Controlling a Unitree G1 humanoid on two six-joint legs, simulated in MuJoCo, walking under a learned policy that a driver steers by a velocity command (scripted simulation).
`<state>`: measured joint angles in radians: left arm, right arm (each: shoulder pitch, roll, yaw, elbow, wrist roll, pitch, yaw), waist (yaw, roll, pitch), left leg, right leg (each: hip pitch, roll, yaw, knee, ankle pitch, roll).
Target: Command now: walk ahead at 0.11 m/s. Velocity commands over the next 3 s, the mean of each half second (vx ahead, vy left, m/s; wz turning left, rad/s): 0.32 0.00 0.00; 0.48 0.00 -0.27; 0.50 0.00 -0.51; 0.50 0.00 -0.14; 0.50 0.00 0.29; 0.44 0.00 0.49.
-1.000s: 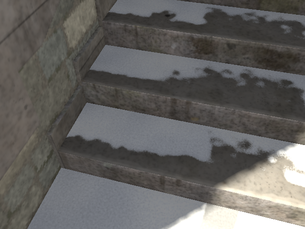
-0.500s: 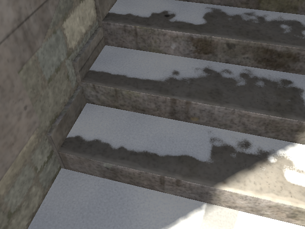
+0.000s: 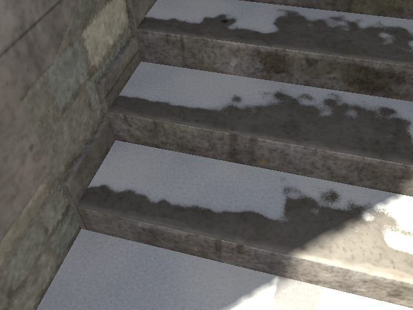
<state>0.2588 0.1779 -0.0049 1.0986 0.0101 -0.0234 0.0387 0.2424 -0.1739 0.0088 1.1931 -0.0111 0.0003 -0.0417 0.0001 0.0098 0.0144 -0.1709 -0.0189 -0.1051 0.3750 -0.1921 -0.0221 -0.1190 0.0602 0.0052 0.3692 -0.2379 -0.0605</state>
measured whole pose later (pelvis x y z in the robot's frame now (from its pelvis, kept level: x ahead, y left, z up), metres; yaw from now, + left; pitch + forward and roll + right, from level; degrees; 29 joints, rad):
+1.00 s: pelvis +0.43 +0.02 -0.01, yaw -10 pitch +2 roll +0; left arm 0.35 0.21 0.07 1.02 0.02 -0.07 0.01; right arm 0.14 -0.20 -0.04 0.87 -0.05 -0.07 0.00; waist 0.04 0.02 0.03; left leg -0.67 0.07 -0.02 1.29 -0.25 0.00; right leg -0.24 0.14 0.02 0.40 -0.18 -0.14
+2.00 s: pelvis +1.00 -0.15 +0.18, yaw -28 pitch +4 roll -2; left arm 0.01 0.10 0.00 0.63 0.03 -0.03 -0.02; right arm 0.47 -0.15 -0.05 0.94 0.03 -0.12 0.00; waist -0.02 0.02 0.01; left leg -0.10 0.07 -0.01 0.76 -0.12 0.05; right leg -0.86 0.02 -0.18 1.19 -0.39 -0.13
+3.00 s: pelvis +1.60 -0.37 +0.48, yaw -2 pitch +4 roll -3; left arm -0.04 0.02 -0.08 0.55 0.03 -0.04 0.02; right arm 0.50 -0.19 -0.07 0.91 0.02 -0.10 -0.02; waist -0.07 0.03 0.04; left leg -0.11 -0.11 -0.17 0.67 -0.17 0.08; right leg -0.86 0.03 -0.14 1.12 -0.32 -0.09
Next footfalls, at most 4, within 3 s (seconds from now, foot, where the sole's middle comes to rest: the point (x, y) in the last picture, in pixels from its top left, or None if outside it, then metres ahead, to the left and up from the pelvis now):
0.30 left None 0.13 0.14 -0.78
0.76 right None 0.47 -0.03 -0.78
1.36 left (201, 191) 0.89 0.06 -0.63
1.94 right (296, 117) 1.11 -0.29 -0.48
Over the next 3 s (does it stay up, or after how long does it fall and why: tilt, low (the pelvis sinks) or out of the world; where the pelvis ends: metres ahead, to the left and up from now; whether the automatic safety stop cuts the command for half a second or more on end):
stays up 1.60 -0.37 0.48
